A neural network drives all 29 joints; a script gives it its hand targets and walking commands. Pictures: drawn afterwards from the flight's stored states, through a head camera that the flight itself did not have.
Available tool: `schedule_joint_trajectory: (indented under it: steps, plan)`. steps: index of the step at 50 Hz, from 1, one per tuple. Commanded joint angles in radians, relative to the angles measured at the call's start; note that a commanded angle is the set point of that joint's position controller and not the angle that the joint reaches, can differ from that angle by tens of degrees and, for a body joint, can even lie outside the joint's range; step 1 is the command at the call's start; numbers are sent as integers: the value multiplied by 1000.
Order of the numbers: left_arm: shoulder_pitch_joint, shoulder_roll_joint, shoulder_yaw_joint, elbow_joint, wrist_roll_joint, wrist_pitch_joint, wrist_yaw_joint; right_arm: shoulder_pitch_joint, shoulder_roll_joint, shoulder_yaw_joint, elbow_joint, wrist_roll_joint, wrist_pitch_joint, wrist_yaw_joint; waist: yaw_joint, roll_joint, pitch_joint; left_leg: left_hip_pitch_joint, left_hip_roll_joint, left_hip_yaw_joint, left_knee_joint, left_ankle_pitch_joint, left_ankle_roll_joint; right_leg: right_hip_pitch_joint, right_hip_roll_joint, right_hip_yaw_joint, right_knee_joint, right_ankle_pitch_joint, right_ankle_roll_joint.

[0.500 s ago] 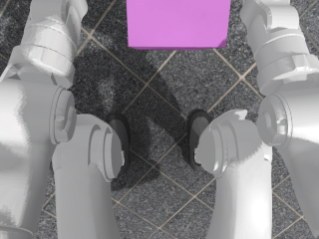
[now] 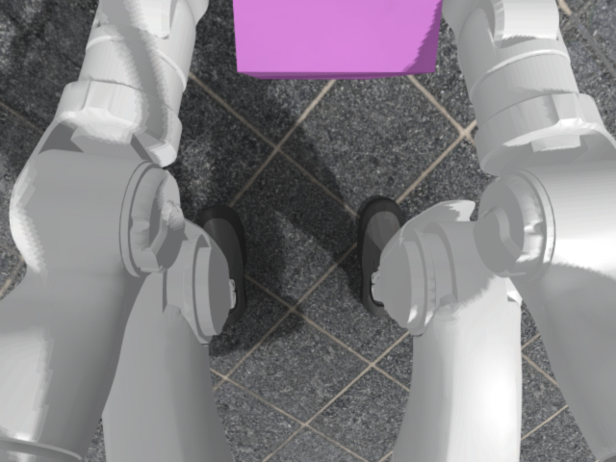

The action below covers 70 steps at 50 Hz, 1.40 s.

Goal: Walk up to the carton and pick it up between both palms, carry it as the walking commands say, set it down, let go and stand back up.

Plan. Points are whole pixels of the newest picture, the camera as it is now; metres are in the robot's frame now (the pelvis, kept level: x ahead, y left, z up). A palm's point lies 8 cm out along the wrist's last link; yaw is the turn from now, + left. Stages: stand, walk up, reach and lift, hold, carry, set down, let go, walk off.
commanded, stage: reach and lift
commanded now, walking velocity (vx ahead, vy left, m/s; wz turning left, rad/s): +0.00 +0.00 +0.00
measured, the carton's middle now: out of the picture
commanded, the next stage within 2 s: none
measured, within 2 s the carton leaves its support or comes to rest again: leaves its support in 0.60 s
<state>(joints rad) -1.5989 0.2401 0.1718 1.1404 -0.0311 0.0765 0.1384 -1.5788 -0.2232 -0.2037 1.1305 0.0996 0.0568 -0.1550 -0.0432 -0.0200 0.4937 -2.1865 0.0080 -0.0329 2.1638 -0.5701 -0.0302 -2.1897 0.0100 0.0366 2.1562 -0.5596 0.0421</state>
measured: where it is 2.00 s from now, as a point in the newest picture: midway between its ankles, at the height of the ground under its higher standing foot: (301, 279)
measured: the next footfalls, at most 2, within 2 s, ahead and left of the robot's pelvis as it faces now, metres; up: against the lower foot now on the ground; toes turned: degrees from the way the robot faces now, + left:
none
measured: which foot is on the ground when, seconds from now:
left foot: down 0.00-1.00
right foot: down 0.00-1.00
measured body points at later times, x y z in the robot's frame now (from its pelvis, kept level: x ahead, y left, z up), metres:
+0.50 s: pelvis +0.01 +0.00 -0.02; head +0.38 +0.00 +0.22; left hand +0.58 +0.10 -0.19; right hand +0.58 -0.15 -0.19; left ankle +0.12 +0.13 -0.35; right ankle +0.12 -0.13 -0.35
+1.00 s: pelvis +0.01 +0.01 +0.01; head +0.36 +0.00 +0.28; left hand +0.58 +0.11 -0.13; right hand +0.56 -0.13 -0.13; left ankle +0.12 +0.14 -0.35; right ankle +0.12 -0.13 -0.35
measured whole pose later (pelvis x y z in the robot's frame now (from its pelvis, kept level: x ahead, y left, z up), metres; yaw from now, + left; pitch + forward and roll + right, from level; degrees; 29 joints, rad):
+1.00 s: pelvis +0.01 +0.01 +0.01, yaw +0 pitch +40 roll +0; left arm -1.42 0.11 0.36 0.88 0.13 0.29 0.15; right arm -1.38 -0.06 -0.40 0.82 -0.14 0.28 -0.15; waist -0.03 0.01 0.23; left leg -2.25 -0.08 -0.06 2.12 -0.58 -0.06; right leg -2.25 0.04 0.07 2.11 -0.56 0.07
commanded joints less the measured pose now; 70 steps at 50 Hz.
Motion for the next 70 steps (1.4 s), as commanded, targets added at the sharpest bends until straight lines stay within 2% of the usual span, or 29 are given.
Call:
schedule_joint_trajectory:
  steps: [1,4,7,12,18,26,31,35,39,42,51,59,70]
  plan:
    - [-427,-512,-97,-111,27,14,-157,-421,570,127,-111,-32,28,168,42,41,-1148,551,-130,92,-143,230,-4,563,115,-84,-130,252,8]
    - [-426,-747,-104,-111,50,45,-245,-436,798,149,-137,-66,71,255,62,28,-1088,491,-138,98,-122,207,6,548,127,-87,-109,233,-2]
    - [-410,-845,-106,-131,47,64,-289,-422,900,160,-152,-71,98,295,74,17,-1077,450,-139,108,-106,200,12,536,134,-90,-95,228,-8]
    - [-398,-931,-119,-151,32,88,-324,-398,992,153,-176,-66,122,330,53,25,-1095,448,-143,114,-96,215,20,484,137,-107,-88,228,-16]
    - [-364,-991,-137,-184,31,103,-329,-371,1045,159,-181,-55,136,350,46,53,-1144,457,-150,114,-91,270,22,444,137,-112,-78,275,-23]
    - [-348,-1028,-152,-219,23,108,-322,-348,1071,181,-187,-52,137,351,46,47,-1188,463,-159,108,-100,321,24,430,136,-109,-82,318,-25]
    - [-403,-1066,-208,-296,-14,109,-311,-388,1114,234,-264,-21,139,334,48,43,-1395,533,-164,120,-99,392,17,534,140,-112,-83,401,-17]
    - [-458,-1095,-248,-363,-38,118,-305,-396,1135,253,-296,-26,150,309,29,48,-1516,542,-171,132,-116,411,5,601,144,-119,-94,446,-12]
    - [-489,-1112,-261,-383,-25,140,-297,-406,1132,243,-310,-62,164,296,-3,65,-1543,574,-177,131,-148,377,-4,570,144,-134,-122,399,-10]
    - [-496,-1116,-250,-375,-2,156,-290,-427,1126,230,-326,-91,176,292,-12,78,-1538,578,-180,129,-173,340,-5,549,141,-139,-145,358,-11]
    - [-463,-1140,-187,-322,57,197,-278,-490,1121,226,-367,-130,211,294,1,47,-1552,572,-191,132,-240,264,-1,584,143,-144,-210,287,-6]
    - [-429,-1150,-162,-331,95,216,-290,-438,1165,204,-345,-164,240,296,17,28,-1556,550,-192,138,-279,272,1,623,152,-134,-254,311,-3]
    - [-403,-1199,-234,-407,73,220,-288,-394,1220,255,-420,-167,249,282,11,32,-1705,619,-200,136,-309,366,-7,726,160,-123,-286,419,-1]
